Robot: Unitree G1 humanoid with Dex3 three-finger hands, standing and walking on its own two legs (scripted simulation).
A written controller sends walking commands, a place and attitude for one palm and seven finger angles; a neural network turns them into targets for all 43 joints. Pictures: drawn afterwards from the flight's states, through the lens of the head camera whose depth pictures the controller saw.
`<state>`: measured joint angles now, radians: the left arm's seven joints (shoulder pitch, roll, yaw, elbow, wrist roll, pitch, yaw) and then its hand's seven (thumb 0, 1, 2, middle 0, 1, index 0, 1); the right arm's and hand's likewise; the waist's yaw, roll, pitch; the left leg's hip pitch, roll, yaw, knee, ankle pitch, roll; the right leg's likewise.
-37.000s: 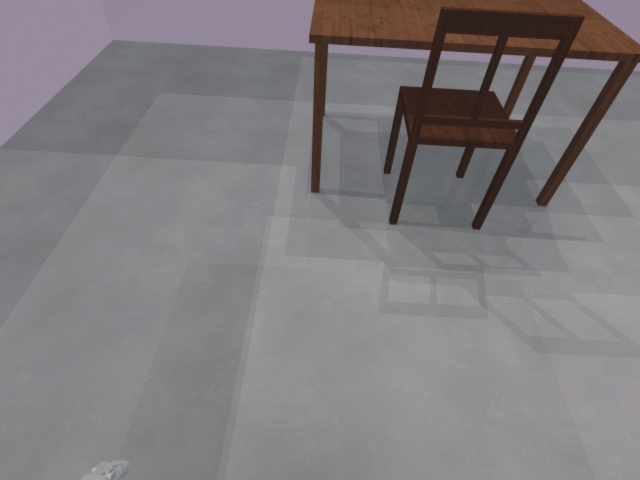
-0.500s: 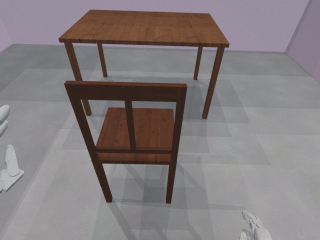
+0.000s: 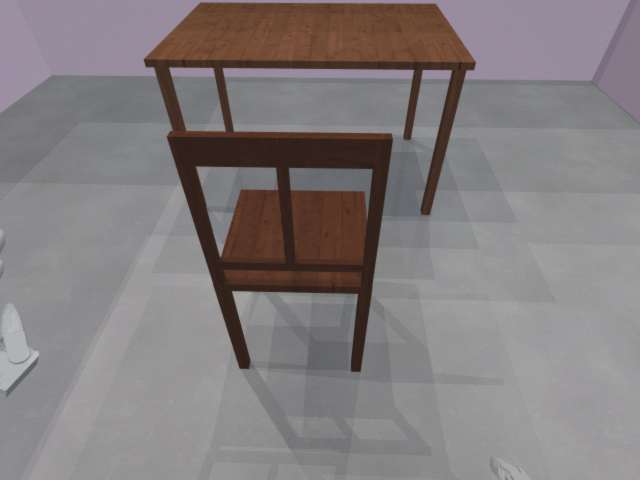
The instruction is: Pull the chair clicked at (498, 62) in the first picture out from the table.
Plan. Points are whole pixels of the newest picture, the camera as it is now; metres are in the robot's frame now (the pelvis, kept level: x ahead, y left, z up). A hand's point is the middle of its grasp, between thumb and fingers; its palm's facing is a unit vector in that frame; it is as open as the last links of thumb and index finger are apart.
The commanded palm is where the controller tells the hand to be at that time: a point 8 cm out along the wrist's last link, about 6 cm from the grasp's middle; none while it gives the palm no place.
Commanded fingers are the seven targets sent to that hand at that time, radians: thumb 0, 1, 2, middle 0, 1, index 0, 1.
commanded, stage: stop stepping back and stand still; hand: left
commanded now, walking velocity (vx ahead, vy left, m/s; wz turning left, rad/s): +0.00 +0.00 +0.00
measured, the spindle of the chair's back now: (287, 218) +0.66 +0.12 -0.08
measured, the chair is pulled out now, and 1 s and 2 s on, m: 0.64 0.64 0.64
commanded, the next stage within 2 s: let the arm hang, fingers relaxed in 0.32 s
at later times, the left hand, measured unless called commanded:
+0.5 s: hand (82, 390) +0.20 +0.28 +0.07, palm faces +0.29 -0.82 -0.49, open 7.4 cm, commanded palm none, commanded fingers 0.00 0.90 0.90 -0.20 -0.30 -0.20 -0.30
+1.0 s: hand out of the picture -0.05 +0.20 -0.16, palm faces +0.07 -0.97 -0.25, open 7.2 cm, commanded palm none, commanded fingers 0.00 0.90 0.90 -0.20 -0.30 -0.20 -0.30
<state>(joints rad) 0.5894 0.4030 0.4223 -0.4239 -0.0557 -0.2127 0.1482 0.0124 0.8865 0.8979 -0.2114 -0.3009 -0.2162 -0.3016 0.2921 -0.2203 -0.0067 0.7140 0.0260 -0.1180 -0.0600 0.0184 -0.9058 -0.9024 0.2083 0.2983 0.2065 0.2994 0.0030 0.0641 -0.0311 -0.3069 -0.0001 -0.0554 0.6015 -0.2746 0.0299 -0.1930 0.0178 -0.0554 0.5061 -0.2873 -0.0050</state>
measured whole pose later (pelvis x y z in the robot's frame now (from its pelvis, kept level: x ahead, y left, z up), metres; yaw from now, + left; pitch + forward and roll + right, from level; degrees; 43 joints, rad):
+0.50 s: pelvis -0.01 +0.01 +0.00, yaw +1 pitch +1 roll -1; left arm 0.40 0.36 0.27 -0.06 0.01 -0.11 0.06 0.01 0.90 0.90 -0.20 -0.30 -0.21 -0.30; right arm 0.19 -0.24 -0.02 0.76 0.00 -0.12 -0.01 0.01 -0.91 -0.90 0.21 0.30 0.21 0.30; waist 0.02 0.07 -0.02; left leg -0.35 -0.03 -0.06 0.55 -0.21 0.02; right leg -0.25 -0.02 -0.06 0.51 -0.27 0.01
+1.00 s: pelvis -0.01 +0.00 +0.01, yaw +2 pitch -1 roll -1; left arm 0.36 0.21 0.01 1.04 0.00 0.04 0.02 0.00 0.93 0.90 -0.20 -0.30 -0.20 -0.30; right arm 0.32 -0.17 0.00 1.01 -0.02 0.03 -0.02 0.01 -0.91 -0.90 0.20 0.30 0.20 0.30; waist 0.00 0.03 0.04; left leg -0.28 -0.03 -0.08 0.48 -0.18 0.01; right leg -0.18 -0.01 -0.08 0.45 -0.25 -0.01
